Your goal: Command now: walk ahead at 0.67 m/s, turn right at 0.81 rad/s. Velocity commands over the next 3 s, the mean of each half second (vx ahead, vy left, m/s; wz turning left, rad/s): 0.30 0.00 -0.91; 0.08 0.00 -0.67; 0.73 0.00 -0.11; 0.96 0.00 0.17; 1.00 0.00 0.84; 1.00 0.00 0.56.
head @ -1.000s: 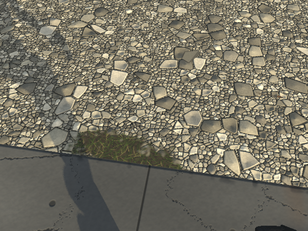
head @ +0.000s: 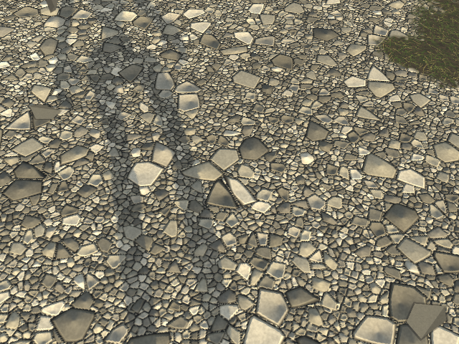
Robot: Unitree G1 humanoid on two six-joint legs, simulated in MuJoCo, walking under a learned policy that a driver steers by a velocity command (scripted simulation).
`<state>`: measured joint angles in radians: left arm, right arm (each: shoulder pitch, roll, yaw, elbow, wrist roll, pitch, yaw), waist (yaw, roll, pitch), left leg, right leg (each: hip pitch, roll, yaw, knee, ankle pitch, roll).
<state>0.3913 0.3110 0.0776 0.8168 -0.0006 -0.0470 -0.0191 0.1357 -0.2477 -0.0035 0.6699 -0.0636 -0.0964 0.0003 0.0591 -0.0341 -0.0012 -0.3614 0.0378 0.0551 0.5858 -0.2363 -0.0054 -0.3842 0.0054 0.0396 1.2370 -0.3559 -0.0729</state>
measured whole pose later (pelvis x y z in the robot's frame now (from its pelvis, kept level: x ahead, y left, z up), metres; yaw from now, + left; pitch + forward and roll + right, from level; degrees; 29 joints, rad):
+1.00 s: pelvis +0.39 +0.03 +0.01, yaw -47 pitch +1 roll -1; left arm 0.22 0.29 0.04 0.63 -0.02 0.04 0.00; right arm 0.21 -0.26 -0.04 0.68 0.01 0.02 -0.02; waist -0.03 0.00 0.00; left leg -0.34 0.01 -0.04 0.47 -0.16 0.01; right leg -0.34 0.02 0.03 0.81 -0.48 0.04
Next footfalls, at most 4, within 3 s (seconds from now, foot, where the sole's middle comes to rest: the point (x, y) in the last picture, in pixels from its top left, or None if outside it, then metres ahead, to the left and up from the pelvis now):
0.26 right None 0.38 -0.09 -0.76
0.68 left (228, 322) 0.54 0.04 -0.76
1.06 right None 0.29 -0.03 -0.76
1.48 left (296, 268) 0.73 -0.16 -0.76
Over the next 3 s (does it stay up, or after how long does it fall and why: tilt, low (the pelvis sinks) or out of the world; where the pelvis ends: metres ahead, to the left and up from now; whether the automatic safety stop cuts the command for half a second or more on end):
stays up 1.69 -0.82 0.00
